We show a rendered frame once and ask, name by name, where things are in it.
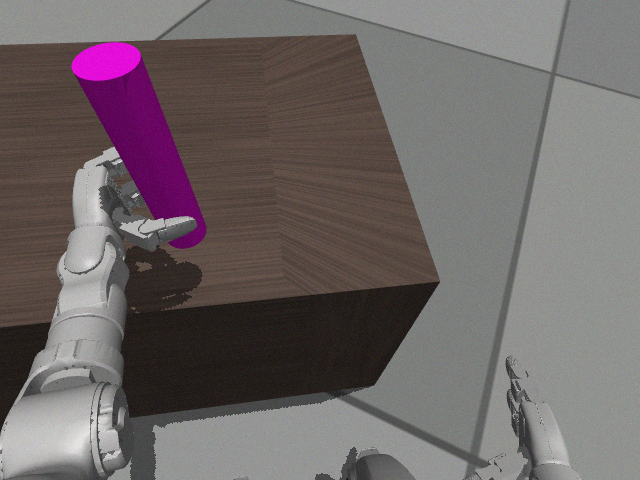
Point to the right robot hand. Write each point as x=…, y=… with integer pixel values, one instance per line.
x=540, y=438

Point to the can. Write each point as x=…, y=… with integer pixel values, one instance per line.
x=116, y=82

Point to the right robot arm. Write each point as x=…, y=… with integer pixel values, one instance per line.
x=554, y=472

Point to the left robot arm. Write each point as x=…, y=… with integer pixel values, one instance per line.
x=70, y=420

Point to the left robot hand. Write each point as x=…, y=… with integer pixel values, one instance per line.
x=97, y=200

